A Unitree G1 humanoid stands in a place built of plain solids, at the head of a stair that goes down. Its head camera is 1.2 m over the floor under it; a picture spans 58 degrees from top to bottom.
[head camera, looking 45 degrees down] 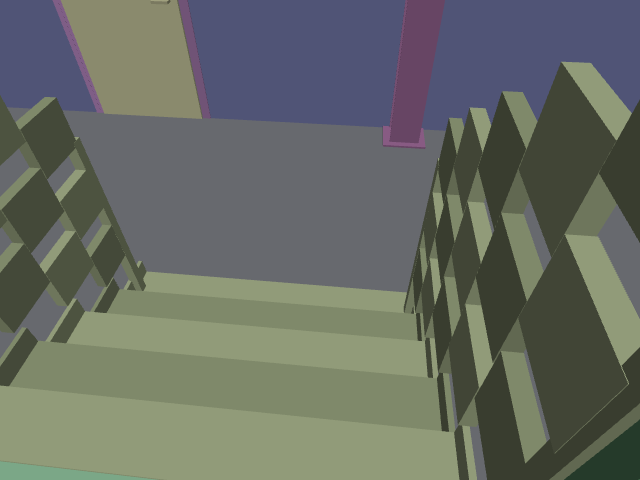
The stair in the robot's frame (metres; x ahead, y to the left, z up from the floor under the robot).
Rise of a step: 0.16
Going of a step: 0.26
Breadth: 1.62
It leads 6 degrees to the right of straight ahead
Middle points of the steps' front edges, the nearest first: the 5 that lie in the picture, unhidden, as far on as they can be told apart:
0.61 0.37 -0.16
0.86 0.34 -0.32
1.12 0.32 -0.47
1.38 0.29 -0.63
1.64 0.26 -0.79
